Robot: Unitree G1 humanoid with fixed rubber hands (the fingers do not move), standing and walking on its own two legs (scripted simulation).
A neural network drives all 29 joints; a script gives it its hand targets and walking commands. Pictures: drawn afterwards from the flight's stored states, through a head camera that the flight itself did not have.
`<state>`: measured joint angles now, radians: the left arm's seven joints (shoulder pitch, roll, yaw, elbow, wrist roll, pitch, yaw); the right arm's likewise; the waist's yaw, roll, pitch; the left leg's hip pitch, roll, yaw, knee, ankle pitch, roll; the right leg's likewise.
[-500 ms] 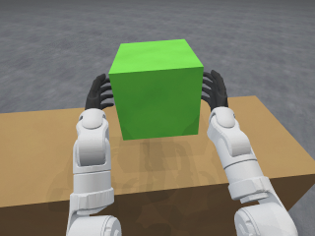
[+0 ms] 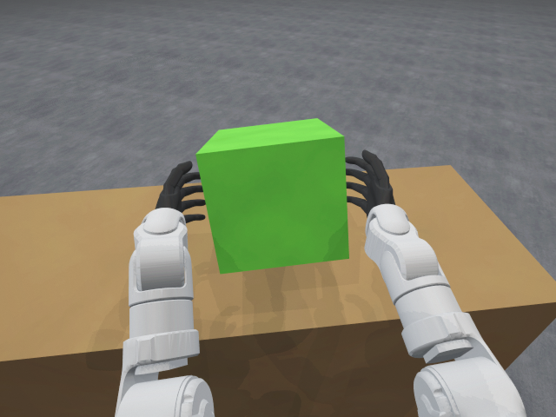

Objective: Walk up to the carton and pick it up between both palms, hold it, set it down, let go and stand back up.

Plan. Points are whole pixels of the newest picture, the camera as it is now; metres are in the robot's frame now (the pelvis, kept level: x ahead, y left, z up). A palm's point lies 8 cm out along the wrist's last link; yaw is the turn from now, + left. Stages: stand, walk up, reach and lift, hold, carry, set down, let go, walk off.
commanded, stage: hold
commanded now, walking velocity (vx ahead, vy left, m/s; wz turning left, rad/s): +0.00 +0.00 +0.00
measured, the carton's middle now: (275, 185) +0.47 +0.01 +0.13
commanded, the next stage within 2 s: set down in 0.60 s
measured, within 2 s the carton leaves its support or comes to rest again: neither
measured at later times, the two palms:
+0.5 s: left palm (170, 233) +0.35 +0.16 +0.14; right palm (366, 199) +0.37 -0.12 +0.17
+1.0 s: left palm (182, 216) +0.35 +0.14 +0.17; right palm (384, 172) +0.36 -0.13 +0.22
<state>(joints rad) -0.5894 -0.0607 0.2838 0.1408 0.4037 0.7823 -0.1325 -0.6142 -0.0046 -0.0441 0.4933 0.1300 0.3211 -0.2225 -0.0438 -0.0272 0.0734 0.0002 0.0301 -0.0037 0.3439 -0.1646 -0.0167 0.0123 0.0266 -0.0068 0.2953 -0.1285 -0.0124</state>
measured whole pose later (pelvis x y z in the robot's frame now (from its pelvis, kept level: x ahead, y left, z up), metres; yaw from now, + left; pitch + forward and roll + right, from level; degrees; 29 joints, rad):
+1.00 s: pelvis +0.01 +0.00 +0.00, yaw +0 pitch -10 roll +0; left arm -0.48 -0.06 0.17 0.11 0.27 0.59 0.09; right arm -0.61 0.00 -0.04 0.43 0.13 0.03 -0.20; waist -0.04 -0.03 0.06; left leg 0.01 0.03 0.00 0.35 -0.17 -0.02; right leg 0.01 0.03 -0.01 0.31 -0.15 -0.02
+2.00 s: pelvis +0.03 +0.00 +0.00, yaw +0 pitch -8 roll -1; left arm -0.41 -0.13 0.24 0.31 0.34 0.34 0.05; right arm -0.60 0.02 -0.16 0.74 0.03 -0.18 -0.08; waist -0.04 -0.03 0.11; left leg 0.00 0.03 0.00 0.34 -0.19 -0.03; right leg 0.01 0.03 -0.01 0.29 -0.16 -0.02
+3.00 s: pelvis +0.05 -0.01 +0.00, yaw +0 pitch -6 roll +0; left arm -0.52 -0.20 0.36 0.45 0.40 0.19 0.04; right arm -0.60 0.02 -0.28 0.80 0.00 -0.24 -0.03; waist -0.04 -0.03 0.11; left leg 0.00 0.03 0.00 0.33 -0.22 -0.03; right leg -0.01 0.03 -0.01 0.33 -0.21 -0.02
